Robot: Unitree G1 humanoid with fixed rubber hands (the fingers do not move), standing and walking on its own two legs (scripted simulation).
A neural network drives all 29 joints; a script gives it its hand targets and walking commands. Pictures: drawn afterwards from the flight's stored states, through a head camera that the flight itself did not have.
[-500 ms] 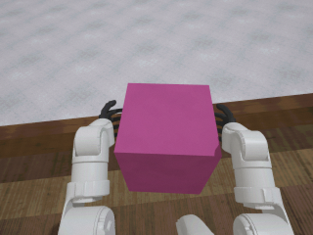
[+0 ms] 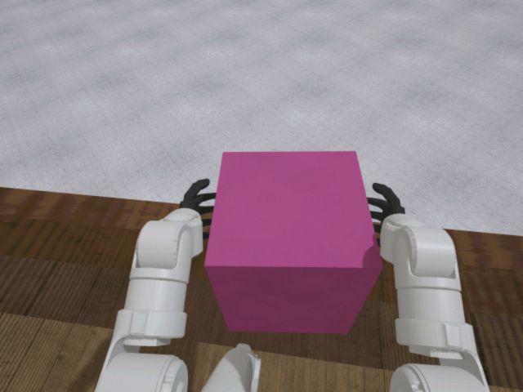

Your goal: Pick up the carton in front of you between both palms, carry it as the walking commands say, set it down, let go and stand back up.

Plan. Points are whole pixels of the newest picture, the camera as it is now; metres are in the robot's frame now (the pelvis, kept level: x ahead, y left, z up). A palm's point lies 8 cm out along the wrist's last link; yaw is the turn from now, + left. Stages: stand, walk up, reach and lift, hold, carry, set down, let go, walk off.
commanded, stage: carry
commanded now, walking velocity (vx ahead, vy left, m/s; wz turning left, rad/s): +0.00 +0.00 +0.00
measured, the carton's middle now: (288, 247) +0.35 +0.03 -0.01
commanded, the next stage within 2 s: none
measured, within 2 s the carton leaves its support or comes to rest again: neither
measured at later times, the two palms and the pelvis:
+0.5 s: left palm (252, 126) +0.71 +0.15 -0.05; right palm (373, 139) +0.68 -0.15 -0.05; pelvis +0.34 +0.04 -0.14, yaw +0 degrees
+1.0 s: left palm (256, 90) +1.06 +0.20 -0.18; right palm (342, 96) +1.06 -0.10 -0.20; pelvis +0.71 +0.04 -0.30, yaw -2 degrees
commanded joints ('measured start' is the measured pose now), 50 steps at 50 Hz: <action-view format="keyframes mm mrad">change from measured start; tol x32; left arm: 1 -695 -1149 -676 -247 -472 -36 -267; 50 -736 -1117 -634 -166 -462 3 -258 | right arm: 1 -617 992 639 -142 319 -61 176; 17 -976 1137 744 -134 572 -25 253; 50 -696 920 617 -146 346 13 177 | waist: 1 21 -143 -441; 10 -188 218 -497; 50 -193 -145 -444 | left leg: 1 -61 -15 21 -355 342 3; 6 661 -109 218 -521 675 30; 10 1174 253 -344 -391 531 253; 26 650 -8 -155 -181 156 154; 29 444 29 -29 166 522 69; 32 -90 -98 50 656 -468 -32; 42 -83 -7 35 -157 220 -2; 50 761 -81 201 -606 536 42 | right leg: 1 488 -146 305 -6 642 -112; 7 33 -135 80 325 734 8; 9 -355 0 13 838 -102 127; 11 -549 -63 134 767 -41 99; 22 -466 -53 4 -12 580 73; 28 170 -27 -50 -410 889 46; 32 675 -349 425 -254 1113 -123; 34 663 -404 648 -259 694 -279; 46 257 -79 252 -78 520 -79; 50 112 -105 49 448 812 28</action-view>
